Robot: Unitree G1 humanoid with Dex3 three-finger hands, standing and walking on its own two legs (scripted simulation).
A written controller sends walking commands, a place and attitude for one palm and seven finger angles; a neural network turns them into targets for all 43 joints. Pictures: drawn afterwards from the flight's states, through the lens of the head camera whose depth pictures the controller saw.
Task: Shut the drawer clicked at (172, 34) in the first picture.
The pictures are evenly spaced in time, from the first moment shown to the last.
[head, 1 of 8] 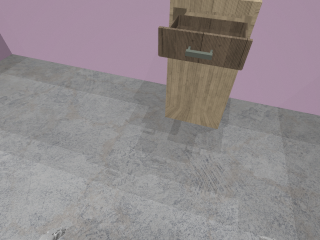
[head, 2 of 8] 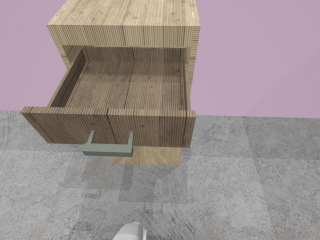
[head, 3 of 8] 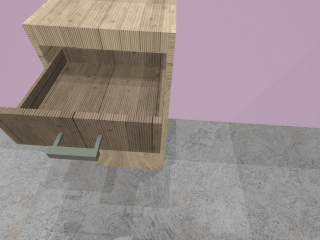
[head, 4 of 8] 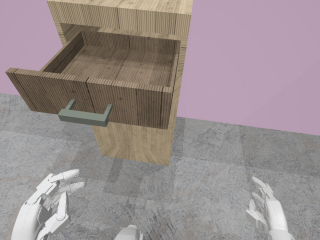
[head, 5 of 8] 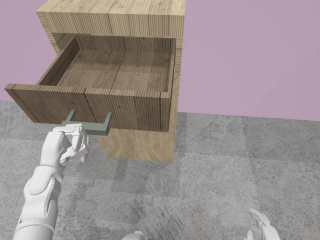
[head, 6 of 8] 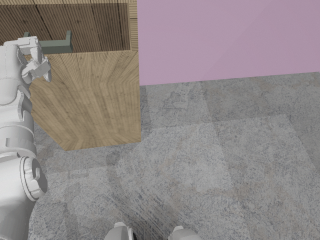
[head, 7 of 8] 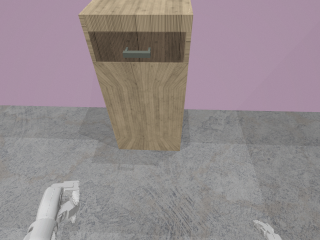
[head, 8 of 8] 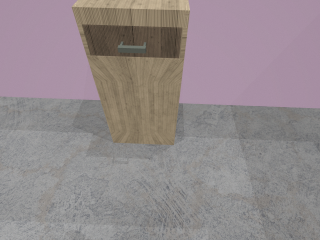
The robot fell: no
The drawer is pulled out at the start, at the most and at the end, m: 0.29 0.29 0.00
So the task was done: yes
